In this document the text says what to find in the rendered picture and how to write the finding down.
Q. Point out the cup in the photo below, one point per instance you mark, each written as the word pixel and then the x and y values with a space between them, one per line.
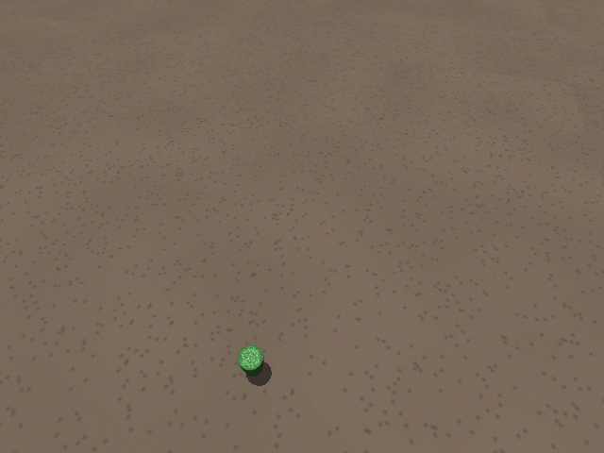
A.
pixel 251 360

